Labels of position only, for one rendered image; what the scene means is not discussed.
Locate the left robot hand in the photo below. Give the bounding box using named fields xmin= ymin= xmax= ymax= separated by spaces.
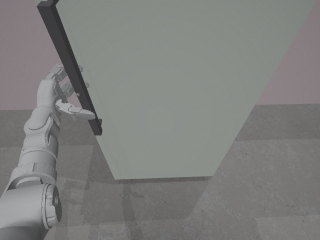
xmin=36 ymin=63 xmax=96 ymax=121

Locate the fridge door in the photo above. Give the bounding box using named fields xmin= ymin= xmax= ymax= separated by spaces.
xmin=35 ymin=0 xmax=317 ymax=180

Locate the left robot forearm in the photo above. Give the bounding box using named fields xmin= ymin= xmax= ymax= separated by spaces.
xmin=0 ymin=107 xmax=61 ymax=202

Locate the handle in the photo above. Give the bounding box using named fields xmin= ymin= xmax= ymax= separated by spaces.
xmin=37 ymin=0 xmax=103 ymax=136

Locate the left robot upper arm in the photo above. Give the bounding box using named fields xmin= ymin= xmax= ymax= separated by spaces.
xmin=0 ymin=183 xmax=62 ymax=240

